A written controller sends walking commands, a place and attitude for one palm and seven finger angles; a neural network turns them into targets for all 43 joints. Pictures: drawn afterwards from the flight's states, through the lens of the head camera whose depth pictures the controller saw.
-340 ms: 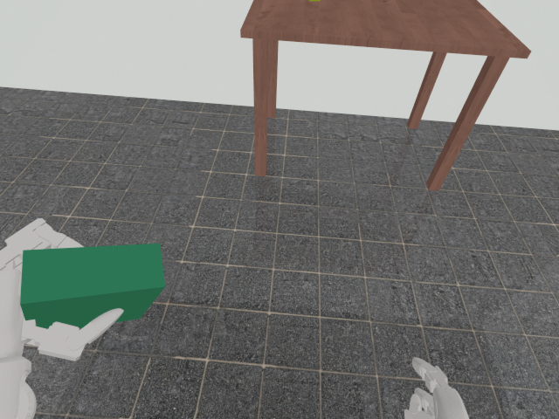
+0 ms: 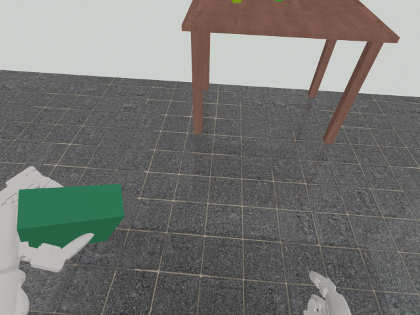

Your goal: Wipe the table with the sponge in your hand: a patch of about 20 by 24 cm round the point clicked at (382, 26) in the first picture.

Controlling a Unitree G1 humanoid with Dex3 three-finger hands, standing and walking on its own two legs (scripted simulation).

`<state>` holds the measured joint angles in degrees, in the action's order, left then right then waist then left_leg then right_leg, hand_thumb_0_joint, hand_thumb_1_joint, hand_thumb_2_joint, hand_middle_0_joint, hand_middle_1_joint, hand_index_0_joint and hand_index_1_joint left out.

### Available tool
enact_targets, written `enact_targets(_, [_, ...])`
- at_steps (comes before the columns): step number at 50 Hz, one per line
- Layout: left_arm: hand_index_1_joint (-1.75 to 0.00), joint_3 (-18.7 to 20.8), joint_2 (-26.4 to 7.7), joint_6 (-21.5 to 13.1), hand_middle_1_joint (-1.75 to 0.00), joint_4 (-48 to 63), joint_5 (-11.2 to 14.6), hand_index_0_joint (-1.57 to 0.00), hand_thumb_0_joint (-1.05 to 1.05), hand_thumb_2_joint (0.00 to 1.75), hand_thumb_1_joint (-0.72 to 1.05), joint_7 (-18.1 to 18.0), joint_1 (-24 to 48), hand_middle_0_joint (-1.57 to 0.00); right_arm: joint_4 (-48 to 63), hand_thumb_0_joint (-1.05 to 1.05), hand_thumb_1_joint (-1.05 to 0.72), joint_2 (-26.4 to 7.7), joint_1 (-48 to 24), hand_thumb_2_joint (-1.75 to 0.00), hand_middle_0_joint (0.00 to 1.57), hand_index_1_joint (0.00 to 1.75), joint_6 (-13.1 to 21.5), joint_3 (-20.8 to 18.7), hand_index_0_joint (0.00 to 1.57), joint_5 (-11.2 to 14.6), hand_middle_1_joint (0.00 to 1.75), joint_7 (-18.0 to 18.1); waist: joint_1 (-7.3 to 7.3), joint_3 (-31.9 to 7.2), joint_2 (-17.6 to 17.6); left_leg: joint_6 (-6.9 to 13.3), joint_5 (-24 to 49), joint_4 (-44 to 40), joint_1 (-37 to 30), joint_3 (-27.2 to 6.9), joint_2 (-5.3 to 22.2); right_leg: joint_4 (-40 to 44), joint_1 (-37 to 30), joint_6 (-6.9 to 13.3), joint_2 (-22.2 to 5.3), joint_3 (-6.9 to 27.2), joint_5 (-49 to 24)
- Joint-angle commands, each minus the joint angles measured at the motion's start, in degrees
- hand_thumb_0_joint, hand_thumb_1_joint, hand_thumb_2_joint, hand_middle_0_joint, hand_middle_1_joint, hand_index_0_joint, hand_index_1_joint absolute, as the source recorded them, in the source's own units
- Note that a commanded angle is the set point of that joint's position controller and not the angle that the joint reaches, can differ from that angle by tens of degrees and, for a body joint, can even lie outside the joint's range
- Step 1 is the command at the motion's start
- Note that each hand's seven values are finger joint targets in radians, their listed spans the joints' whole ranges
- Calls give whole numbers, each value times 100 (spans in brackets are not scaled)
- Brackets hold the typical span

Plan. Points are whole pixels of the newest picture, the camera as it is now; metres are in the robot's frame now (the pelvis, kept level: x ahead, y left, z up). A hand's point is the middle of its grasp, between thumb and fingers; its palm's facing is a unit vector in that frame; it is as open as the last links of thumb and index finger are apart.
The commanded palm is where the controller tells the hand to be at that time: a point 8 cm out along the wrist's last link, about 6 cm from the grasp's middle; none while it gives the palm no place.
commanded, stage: look at it before walking up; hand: left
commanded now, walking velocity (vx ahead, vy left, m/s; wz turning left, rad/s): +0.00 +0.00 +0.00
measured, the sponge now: (85, 218) +0.22 +0.21 +0.14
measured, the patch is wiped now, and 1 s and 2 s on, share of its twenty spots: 0.00 0.00 0.00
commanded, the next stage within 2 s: walk to a spot facing it in 0.06 s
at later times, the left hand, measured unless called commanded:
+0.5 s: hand (83, 197) +0.25 +0.22 +0.15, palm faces +0.39 -0.84 -0.38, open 9.3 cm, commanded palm +0.20 +0.25 +0.18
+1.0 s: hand (160, 124) +0.41 +0.13 +0.17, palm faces +0.13 -0.87 -0.47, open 9.3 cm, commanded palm +0.37 +0.19 +0.18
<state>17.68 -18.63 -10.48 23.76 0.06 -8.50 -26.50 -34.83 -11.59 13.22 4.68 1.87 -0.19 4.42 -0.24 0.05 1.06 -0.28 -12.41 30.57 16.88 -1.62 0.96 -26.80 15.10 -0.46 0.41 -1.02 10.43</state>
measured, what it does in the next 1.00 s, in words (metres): walks ahead, turning right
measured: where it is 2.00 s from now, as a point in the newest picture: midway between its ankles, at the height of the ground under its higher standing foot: (248, 292)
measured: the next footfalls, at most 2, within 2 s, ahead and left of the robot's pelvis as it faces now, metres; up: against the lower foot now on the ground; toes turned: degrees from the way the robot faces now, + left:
right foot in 1.06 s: +0.23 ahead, -0.19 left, +0.00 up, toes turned -26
left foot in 1.46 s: +0.43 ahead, +0.01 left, +0.00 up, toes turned -4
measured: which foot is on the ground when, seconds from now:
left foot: down 0.00-1.00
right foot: down 0.00-0.70, up 0.72-1.00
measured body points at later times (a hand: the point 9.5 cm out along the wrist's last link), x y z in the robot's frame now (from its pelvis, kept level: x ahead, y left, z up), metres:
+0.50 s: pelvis +0.02 -0.02 -0.01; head +0.01 -0.01 +0.44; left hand +0.22 +0.26 +0.17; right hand +0.16 -0.25 -0.10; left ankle +0.04 +0.12 -0.73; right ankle +0.05 -0.13 -0.74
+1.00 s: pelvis +0.14 -0.04 +0.00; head +0.16 -0.04 +0.45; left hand +0.40 +0.18 +0.19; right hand +0.22 -0.28 -0.09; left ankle +0.11 +0.10 -0.74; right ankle +0.18 -0.17 -0.70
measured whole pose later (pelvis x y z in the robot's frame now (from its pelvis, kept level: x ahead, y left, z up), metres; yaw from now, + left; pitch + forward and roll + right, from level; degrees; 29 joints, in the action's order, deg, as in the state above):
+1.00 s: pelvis +0.14 -0.04 +0.00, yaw -15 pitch +0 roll -2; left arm 20.7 -21.8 -11.8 27.6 -0.8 -7.8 -27.4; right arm -34.0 -7.6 15.0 5.7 2.6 -0.9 3.2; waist 1.4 2.3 1.5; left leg -3.7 -20.0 27.5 5.4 14.5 10.9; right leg -41.5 25.6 -0.8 -3.7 -10.3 17.2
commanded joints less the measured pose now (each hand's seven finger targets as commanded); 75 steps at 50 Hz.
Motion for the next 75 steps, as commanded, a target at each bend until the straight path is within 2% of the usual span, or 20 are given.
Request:
enact_targets(1, [-160, 655, -1038, -376, -160, 1379, 75, -120, 0, 130, 10, -149, 598, -120, 907, 0, -90, -662, -578, -90, 20, 30, 305, -287, 20, -5, 30, 55, 27, -469, 64, 138, -380, -723, 236, -162, 241, 652, -385, 86, -387, 453, 666])
enact_targets(11, [-160, 644, -1005, -417, -160, 1429, 57, -120, 0, 130, 10, -161, 554, -120, 899, 0, -90, -688, -573, -90, 20, 30, 308, -312, 20, -31, 30, 62, 40, -528, 260, 230, -1518, -876, 336, -221, 445, 330, -314, 182, -313, 538, 1284])
enact_targets(16, [-160, 635, -946, -408, -160, 1558, 11, -120, 0, 130, 10, -188, 829, -120, 902, 0, -90, -734, -546, -90, 20, 30, 268, -328, 20, -59, 30, 133, 100, -228, 956, 677, -2769, -1457, 290, -1279, 1320, -961, 373, 168, 121, -1, 1563])
enact_targets(20, [-160, 572, -908, -389, -160, 1332, -19, -120, 0, 130, 10, -117, 809, -120, 859, 0, -90, -711, -560, -90, 20, 30, 269, -338, 20, -89, 30, 79, 42, -160, 1042, 615, -2374, -1001, 735, -697, 1345, -718, -219, 200, 64, -236, 1466])
enact_targets(22, [-160, 552, -939, -369, -160, 1225, -33, -120, 0, 130, 10, -97, 908, -120, 903, 0, -90, -687, -550, -90, 20, 30, 229, -361, 20, -71, 30, 36, 7, 15, 98, 268, -2525, 169, 1335, 74, 735, 22, -334, 582, -391, 820, 2238])
enact_targets(24, [-160, 639, -1142, -367, -160, 1286, -8, -120, 0, 130, 10, -149, 1001, -120, 926, 0, -90, -575, -653, -90, 20, 30, 244, -324, 20, -27, 30, -15, -64, 86, -1454, -31, -1799, 2257, 2109, 716, 64, 1298, -581, 1364, -1785, 3471, 2768])
enact_targets(25, [-160, 731, -1247, -427, -160, 1302, 12, -120, 0, 130, 10, -188, 948, -120, 918, 0, -90, -615, -705, -90, 20, 30, 278, -312, 20, -35, 30, -31, -62, -46, -1222, -65, -1789, 2886, 2389, 357, 187, 1354, -967, 1658, -2069, 3809, 2041])
enact_targets(33, [-160, 781, -1062, -599, -160, 1703, 105, -120, 0, 130, 10, -203, 581, -120, 930, 0, -90, -597, -432, -90, 20, 30, 156, -295, 20, -52, 30, 69, 154, -661, -116, 43, -370, -639, -1142, 828, 417, -450, 323, 686, -662, 1005, 606])
enact_targets(35, [-160, 812, -1085, -735, -160, 1869, 111, -120, 0, 130, 10, -209, 709, -120, 968, 0, -90, -769, -466, -90, 20, 30, 179, -381, 20, -17, 30, 84, 151, -585, 1813, 948, -735, -1583, -2179, -1790, 2424, -2971, 2172, 97, 113, -115, 2303])
enact_targets(36, [-160, 880, -1289, -740, -160, 1704, 16, -120, 0, 130, 10, -200, 879, -120, 879, 0, -90, -634, -531, -90, 20, 30, 245, -312, 20, -79, 30, 65, 204, -279, 1704, 1173, -1108, -1920, -1695, -2390, 2820, -3858, 2476, 106, -212, 127, 2230])
enact_targets(42, [-160, 606, -944, -526, -160, 1661, -79, -120, 0, 130, 10, -88, 560, -120, 750, 0, -90, -688, -373, -90, 20, 30, 369, -399, 20, -42, 30, -61, 92, -54, 1129, 774, 561, -1504, -1232, 287, 2008, -3036, 2080, -44, -588, -507, 951])
enact_targets(50, [-160, 1037, -1285, -481, -160, 1672, 43, -120, 0, 130, 10, -57, 257, -120, 868, 0, -90, -600, -483, -90, 20, 30, 327, -396, 20, -39, 30, -26, 67, -491, 1195, 528, 1871, -39, -979, 1342, 1669, -461, -217, 70, 114, -1480, 414])
enact_targets(52, [-160, 1169, -1457, -434, -160, 1756, 9, -120, 0, 130, 10, -89, 223, -120, 869, 0, -90, -507, -484, -90, 20, 30, 272, -421, 20, 56, 30, -98, -60, -1088, -5, 327, 1277, 2297, 350, 1508, 1217, -120, -1985, 536, -624, -283, -88])
enact_targets(53, [-160, 1411, -1657, -433, -160, 1662, 16, -120, 0, 130, 10, -125, -6, -120, 1012, 0, -90, -358, -587, -90, 20, 30, 250, -386, 20, 57, 30, -119, -89, -1275, -1313, 127, -1335, 3960, 1951, 1348, 374, 182, -2745, 1252, -1941, 2292, -1576])
enact_targets(54, [-160, 1684, -1764, -502, -160, 1708, 155, -120, 0, 130, 10, -147, 36, -120, 1044, 0, -90, -435, -752, -90, 20, 30, 272, -328, 20, -18, 30, -143, -122, -1169, -1128, 55, -1940, 4562, 2453, 510, 445, 453, -2434, 1420, -2347, 2894, -1538])
enact_targets(62, [-160, 1413, -1437, -612, -160, 1984, 160, -120, 0, 130, 10, -98, -58, -120, 725, 0, -90, -575, -642, -90, 20, 30, -125, -451, 20, 0, 30, -142, 160, -463, -515, -183, -468, 3245, 2000, 307, 1024, 1011, -396, 1070, -1892, 518, -297])
enact_targets(71, [-160, 896, -1209, -505, -160, 1811, 100, -120, 0, 130, 10, -245, 740, -120, 962, 0, -90, -571, -453, -90, 20, 30, 49, -444, 20, -26, 30, 59, 61, -276, -470, 36, -18, -8, -393, 1439, 394, 97, -175, 718, -1365, -4, 459])
enact_targets(72, [-160, 844, -1190, -551, -160, 1855, 98, -120, 0, 130, 10, -242, 902, -120, 965, 0, -90, -640, -361, -90, 20, 30, 74, -481, 20, -13, 30, 101, 148, -374, 14, 143, -134, -302, -966, 1233, 466, -758, 71, 571, -1150, -174, 167])
enact_targets(74, [-160, 815, -1116, -645, -160, 2022, 149, -120, 0, 130, 10, -241, 1065, -120, 1043, 0, -90, -791, -385, -90, 20, 30, 106, -507, 20, 8, 30, 58, 160, -600, 1903, 1078, 567, -1267, -2221, -2028, 2384, -3484, 1819, 44, -137, -544, 2334])
enact_targets(75, [-160, 970, -1487, -682, -160, 1796, 99, -120, 0, 130, 10, -195, 1126, -120, 978, 0, -90, -668, -563, -90, 20, 30, 145, -391, 20, -61, 30, 26, 151, -587, 1781, 1333, -483, -1638, -1682, -2606, 2779, -4349, 2015, 81, -302, -33, 2464])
